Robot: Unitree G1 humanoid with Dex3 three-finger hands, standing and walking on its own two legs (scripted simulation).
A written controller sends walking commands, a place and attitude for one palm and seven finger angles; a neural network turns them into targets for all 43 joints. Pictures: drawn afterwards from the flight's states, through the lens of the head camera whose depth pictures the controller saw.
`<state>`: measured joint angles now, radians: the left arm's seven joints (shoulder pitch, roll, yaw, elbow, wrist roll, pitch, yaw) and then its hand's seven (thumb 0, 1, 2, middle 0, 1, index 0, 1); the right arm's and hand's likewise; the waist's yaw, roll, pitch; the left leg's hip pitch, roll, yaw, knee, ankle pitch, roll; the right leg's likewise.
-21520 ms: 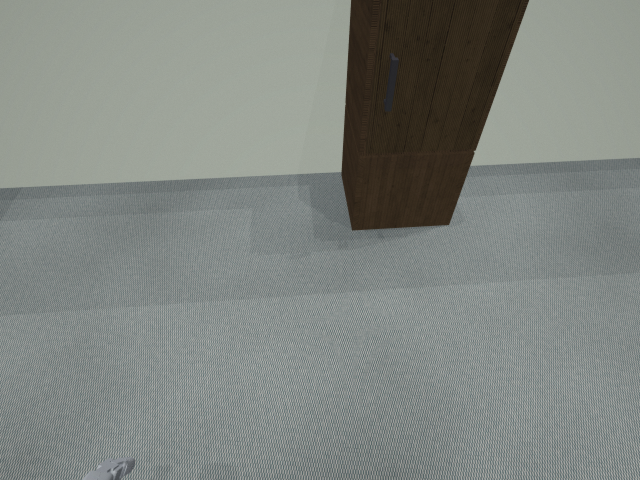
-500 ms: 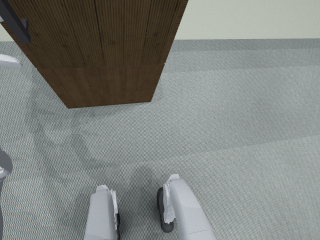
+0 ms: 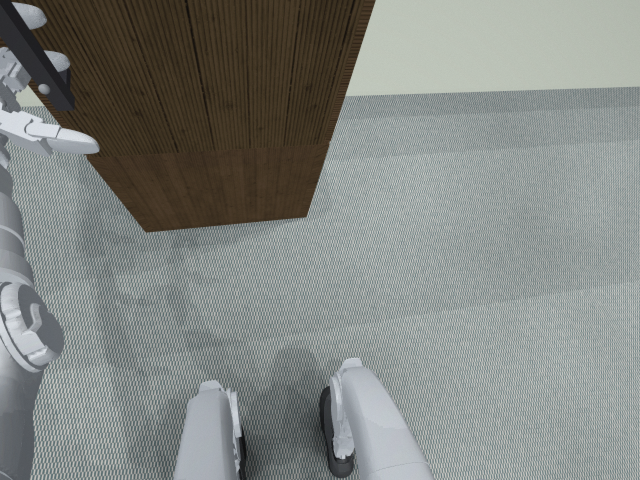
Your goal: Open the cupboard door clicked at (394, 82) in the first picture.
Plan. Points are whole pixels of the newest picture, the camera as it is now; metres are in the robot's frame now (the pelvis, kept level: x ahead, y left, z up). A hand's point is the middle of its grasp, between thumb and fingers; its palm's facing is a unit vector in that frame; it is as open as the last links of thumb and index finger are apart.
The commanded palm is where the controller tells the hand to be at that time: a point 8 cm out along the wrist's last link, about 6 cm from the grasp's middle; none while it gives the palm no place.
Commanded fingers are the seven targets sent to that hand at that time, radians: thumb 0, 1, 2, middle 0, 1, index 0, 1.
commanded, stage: slide the fingers in behind the handle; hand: left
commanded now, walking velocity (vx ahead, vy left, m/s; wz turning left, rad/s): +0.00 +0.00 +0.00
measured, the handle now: (30, 38) +0.59 +0.25 +0.06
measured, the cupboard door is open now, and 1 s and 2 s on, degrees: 0 0 19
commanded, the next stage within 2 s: close the thumb around the handle in 0.52 s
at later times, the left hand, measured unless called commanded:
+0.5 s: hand (45, 90) +0.54 +0.24 +0.05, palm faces +0.05 -1.00 -0.02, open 14.0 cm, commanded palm +0.52 +0.27 +0.05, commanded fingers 0.00 -0.50 0.30 -0.30 -1.20 -0.30 -1.20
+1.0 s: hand (45, 87) +0.54 +0.24 +0.05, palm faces +0.05 -1.00 -0.02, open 9.9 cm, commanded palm +0.52 +0.27 +0.05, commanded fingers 0.00 0.62 0.78 -0.38 -1.32 -0.38 -1.32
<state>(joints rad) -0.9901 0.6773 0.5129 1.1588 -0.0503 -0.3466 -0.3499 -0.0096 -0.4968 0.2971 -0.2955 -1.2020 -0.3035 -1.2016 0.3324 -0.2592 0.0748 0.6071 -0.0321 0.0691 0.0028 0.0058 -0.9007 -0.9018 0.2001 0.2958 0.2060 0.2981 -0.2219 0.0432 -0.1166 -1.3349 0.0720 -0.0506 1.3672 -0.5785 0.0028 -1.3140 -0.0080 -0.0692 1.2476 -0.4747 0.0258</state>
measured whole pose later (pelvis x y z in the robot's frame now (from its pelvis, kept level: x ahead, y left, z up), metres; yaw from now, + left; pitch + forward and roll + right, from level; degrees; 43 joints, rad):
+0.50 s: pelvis +0.00 +0.00 +0.00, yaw +0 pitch +31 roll -5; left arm -0.99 0.65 0.50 1.17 -0.06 -0.37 -0.33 -0.01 -0.50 0.30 -0.30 -1.20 -0.30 -1.20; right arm 0.33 -0.26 0.07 0.62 -0.03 0.07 0.00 0.01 -0.90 -0.90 0.20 0.30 0.21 0.30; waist -0.21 0.04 -0.12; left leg -1.32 0.07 -0.05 1.36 -0.58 0.00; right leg -1.31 -0.01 -0.06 1.25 -0.48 0.03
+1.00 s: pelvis +0.00 +0.00 +0.00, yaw +0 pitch +31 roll -5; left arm -0.98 0.65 0.51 1.14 -0.05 -0.37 -0.33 0.00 0.10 0.55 -0.34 -1.27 -0.34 -1.26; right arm 0.34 -0.25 0.07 0.62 -0.04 0.08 0.01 0.01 -0.90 -0.90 0.20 0.30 0.21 0.30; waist -0.22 0.04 -0.12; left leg -1.33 0.07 -0.05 1.37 -0.58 0.01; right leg -1.32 -0.01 -0.06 1.25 -0.48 0.03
